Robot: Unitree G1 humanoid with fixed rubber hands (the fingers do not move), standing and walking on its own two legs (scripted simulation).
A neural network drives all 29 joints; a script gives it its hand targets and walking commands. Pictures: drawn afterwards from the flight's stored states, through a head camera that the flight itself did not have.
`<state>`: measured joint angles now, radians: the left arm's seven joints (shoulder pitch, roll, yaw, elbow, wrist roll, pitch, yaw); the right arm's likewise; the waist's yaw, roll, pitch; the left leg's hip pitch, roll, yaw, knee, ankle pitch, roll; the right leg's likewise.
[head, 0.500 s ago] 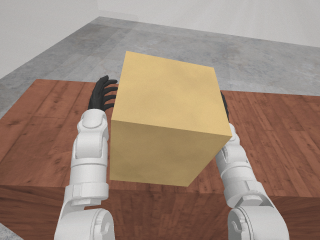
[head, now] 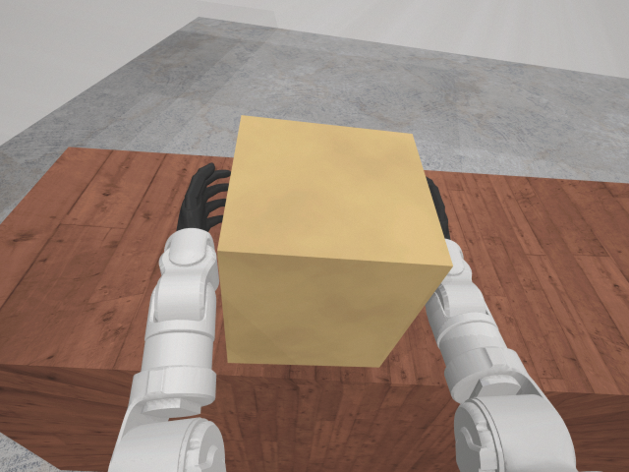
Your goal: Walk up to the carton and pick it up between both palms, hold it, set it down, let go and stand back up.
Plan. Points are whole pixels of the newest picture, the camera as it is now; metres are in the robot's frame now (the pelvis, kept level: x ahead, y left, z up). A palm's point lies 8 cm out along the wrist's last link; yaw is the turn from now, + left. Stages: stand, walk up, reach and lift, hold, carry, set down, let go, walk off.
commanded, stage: set down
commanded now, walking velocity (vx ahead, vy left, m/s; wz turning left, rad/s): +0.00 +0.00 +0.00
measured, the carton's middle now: (316, 252) +0.36 +0.00 +0.11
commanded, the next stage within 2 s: none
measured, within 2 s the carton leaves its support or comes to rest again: rests again in 1.46 s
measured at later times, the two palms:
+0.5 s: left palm (208, 243) +0.38 +0.14 +0.10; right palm (428, 243) +0.40 -0.16 +0.09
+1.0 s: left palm (215, 257) +0.39 +0.14 +0.07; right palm (422, 248) +0.42 -0.16 +0.06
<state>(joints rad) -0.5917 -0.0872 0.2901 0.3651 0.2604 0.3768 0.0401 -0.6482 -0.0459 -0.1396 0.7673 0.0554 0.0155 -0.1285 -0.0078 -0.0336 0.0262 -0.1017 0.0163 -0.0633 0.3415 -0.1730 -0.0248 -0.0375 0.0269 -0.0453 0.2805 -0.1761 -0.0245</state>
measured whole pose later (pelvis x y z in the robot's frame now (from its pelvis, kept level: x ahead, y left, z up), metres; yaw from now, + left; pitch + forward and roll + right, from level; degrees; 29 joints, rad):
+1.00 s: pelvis +0.00 -0.01 +0.00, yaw -2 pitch +8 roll +0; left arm -0.66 -0.13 0.40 0.71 0.28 0.09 0.11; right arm -0.75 -0.06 -0.36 1.03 -0.17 -0.17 0.00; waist 0.08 0.00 -0.07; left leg -0.33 0.05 -0.02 0.31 -0.13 -0.04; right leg -0.29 0.05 -0.03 0.28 -0.14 -0.05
